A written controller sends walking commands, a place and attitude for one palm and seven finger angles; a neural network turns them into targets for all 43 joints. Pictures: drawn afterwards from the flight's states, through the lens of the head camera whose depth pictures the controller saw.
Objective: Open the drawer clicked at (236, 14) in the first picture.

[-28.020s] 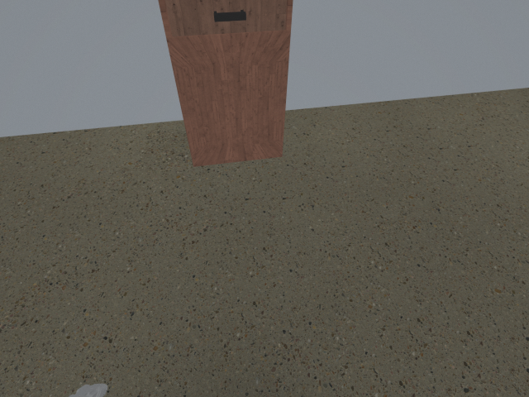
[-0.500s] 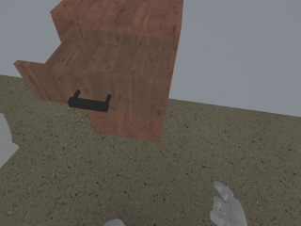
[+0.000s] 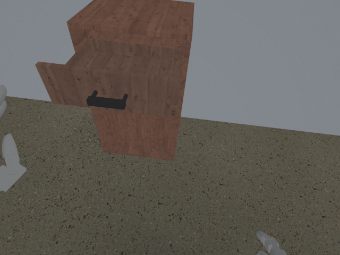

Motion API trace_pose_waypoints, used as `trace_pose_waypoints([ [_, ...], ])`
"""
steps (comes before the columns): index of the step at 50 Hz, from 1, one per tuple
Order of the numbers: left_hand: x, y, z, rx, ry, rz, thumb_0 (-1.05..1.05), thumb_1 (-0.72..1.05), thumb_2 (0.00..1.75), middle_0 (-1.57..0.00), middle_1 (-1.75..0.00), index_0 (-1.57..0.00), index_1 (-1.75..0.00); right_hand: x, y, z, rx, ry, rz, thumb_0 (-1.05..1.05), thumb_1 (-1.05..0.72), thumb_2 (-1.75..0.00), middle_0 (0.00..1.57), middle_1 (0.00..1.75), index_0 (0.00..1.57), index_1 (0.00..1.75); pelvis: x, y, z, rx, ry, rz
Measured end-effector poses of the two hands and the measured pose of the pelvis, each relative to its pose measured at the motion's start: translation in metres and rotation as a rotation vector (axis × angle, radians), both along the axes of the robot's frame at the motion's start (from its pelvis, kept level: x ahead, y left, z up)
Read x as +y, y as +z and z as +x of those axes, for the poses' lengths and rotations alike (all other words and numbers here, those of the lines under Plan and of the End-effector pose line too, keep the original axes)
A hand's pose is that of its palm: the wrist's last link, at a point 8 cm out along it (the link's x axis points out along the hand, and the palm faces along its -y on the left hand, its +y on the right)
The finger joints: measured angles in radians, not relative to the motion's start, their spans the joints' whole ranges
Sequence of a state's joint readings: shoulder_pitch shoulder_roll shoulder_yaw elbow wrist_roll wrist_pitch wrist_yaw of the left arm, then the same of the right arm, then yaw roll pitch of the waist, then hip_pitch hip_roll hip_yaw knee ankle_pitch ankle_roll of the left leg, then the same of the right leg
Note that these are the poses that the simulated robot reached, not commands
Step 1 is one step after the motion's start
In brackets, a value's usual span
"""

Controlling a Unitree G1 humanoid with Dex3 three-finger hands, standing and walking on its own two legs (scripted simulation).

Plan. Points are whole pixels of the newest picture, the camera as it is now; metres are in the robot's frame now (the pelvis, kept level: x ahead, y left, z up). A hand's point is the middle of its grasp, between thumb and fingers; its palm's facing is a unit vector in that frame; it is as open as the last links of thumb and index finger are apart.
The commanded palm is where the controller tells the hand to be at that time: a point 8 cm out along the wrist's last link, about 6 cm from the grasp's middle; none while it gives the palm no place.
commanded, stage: stop stepping back and stand still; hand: left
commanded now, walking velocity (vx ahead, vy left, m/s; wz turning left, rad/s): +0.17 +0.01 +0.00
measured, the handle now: (108, 98) +0.58 +0.23 +0.03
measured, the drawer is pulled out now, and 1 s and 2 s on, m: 0.29 0.29 0.29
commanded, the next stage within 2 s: let the arm hang, fingers relaxed in 0.34 s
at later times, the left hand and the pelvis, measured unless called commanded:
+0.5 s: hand (27, 189) +0.20 +0.26 +0.14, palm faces +0.31 -0.86 -0.41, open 7.4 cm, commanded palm none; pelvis -0.02 +0.02 +0.00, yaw +1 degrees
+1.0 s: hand out of the picture -0.14 +0.20 -0.15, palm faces +0.05 -0.97 -0.24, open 7.3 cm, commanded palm none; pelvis -0.03 +0.01 +0.01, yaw +3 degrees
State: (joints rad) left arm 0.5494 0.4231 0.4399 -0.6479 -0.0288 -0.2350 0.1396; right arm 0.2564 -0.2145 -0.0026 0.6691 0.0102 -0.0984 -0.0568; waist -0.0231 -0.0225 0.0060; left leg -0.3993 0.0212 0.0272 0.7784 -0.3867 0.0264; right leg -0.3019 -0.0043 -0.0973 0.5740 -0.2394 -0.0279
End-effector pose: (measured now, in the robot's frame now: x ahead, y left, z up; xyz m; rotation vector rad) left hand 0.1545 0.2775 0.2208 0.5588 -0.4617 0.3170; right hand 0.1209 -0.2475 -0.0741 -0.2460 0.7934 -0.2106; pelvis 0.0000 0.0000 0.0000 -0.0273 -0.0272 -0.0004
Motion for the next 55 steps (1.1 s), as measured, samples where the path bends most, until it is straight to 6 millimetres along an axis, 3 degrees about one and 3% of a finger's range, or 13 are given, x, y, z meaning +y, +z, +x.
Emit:
trace_pose_waypoints([
  [5,0.004,-0.01,-0.009,-0.001,-0.009,-0.068,0.01,0.88,0.9,-0.22,-0.31,-0.21,-0.3,0.012,0.008,-0.004,-0.057,-0.005,-0.019,0.01,-0.9,-0.9,0.2,0.3,0.2,0.3,0.009,-0.002,-0.01,-0.009,-0.009,0.008],
  [12,0.001,0.006,-0.016,0.031,-0.011,0.007,0.01,0.88,0.9,-0.22,-0.31,-0.21,-0.3,0.035,0.015,-0.006,-0.102,0.037,0.062,0.01,-0.9,-0.9,0.2,0.3,0.2,0.3,0.004,0.009,-0.018,0.0,-0.02,0.001],
  [17,0.0,0.002,-0.019,0.016,-0.021,0.004,0.01,0.88,0.9,-0.22,-0.31,-0.22,-0.3,0.031,0.003,-0.002,-0.063,0.062,0.056,0.01,-0.9,-0.9,0.2,0.3,0.2,0.3,0.004,0.001,-0.026,0.0,-0.017,-0.006],
  [22,0.011,-0.011,-0.017,0.032,-0.01,-0.073,0.01,0.88,0.9,-0.22,-0.31,-0.22,-0.3,0.024,0.011,-0.004,-0.054,0.024,-0.012,0.01,-0.9,-0.9,0.2,0.3,0.2,0.3,0.015,0.001,-0.023,0.002,-0.013,-0.006],
  [24,0.019,-0.041,-0.003,0.148,-0.003,-0.092,0.0,0.89,0.9,-0.21,-0.3,-0.21,-0.3,0.021,0.006,-0.006,-0.038,0.049,-0.009,0.01,-0.9,-0.9,0.2,0.3,0.2,0.3,0.021,0.001,-0.023,0.023,0.005,-0.01],
  [28,0.032,-0.171,0.015,0.683,0.098,-0.309,0.0,0.9,0.9,-0.2,-0.3,-0.2,-0.3,0.018,-0.015,-0.023,0.099,0.069,-0.001,0.01,-0.9,-0.9,0.2,0.3,0.2,0.3,0.026,0.002,-0.028,0.037,0.055,-0.013],
  [32,0.002,-0.296,-0.036,1.199,0.142,-0.46,0.0,0.91,0.9,-0.2,-0.3,-0.2,-0.3,0.019,-0.032,-0.054,0.207,0.037,0.032,0.01,-0.9,-0.9,0.2,0.3,0.2,0.3,0.019,-0.003,-0.033,0.016,0.029,0.033],
  [34,-0.022,-0.337,-0.081,1.433,0.14,-0.503,0.01,0.91,0.9,-0.2,-0.3,-0.2,-0.3,0.02,-0.041,-0.073,0.27,0.002,0.061,0.01,-0.9,-0.9,0.2,0.3,0.2,0.3,0.017,-0.003,-0.036,0.0,0.018,0.041],
  [36,-0.038,-0.356,-0.128,1.602,0.176,-0.562,0.0,0.93,0.89,-0.2,-0.3,-0.2,-0.3,0.024,-0.045,-0.096,0.357,-0.024,0.081,0.01,-0.9,-0.9,0.2,0.3,0.2,0.3,0.016,0.001,-0.036,-0.007,0.026,0.027],
  [41,-0.033,-0.358,-0.22,1.82,0.335,-0.626,-0.01,0.99,0.89,-0.21,-0.3,-0.21,-0.3,0.035,-0.05,-0.153,0.593,-0.048,0.11,0.01,-0.9,-0.9,0.2,0.3,0.2,0.3,0.012,0.01,-0.035,0.002,0.037,0.011],
  [46,-0.029,-0.342,-0.281,1.951,0.471,-0.639,0.0,0.95,0.89,-0.21,-0.3,-0.21,-0.3,0.043,-0.054,-0.187,0.727,-0.066,0.143,0.01,-0.9,-0.9,0.2,0.3,0.2,0.3,0.011,0.013,-0.033,0.003,0.046,0.014],
  [50,-0.031,-0.334,-0.299,1.991,0.523,-0.637,0.0,0.93,0.89,-0.21,-0.3,-0.2,-0.3,0.045,-0.058,-0.193,0.751,-0.073,0.164,0.01,-0.9,-0.9,0.2,0.3,0.2,0.3,0.01,0.014,-0.033,-0.002,0.048,0.018],
  [55,-0.038,-0.335,-0.285,1.952,0.511,-0.633,0.0,0.92,0.9,-0.2,-0.3,-0.2,-0.3,0.043,-0.063,-0.182,0.719,-0.066,0.178,0.01,-0.9,-0.9,0.2,0.3,0.2,0.3,0.007,0.015,-0.034,-0.007,0.047,0.021],
])
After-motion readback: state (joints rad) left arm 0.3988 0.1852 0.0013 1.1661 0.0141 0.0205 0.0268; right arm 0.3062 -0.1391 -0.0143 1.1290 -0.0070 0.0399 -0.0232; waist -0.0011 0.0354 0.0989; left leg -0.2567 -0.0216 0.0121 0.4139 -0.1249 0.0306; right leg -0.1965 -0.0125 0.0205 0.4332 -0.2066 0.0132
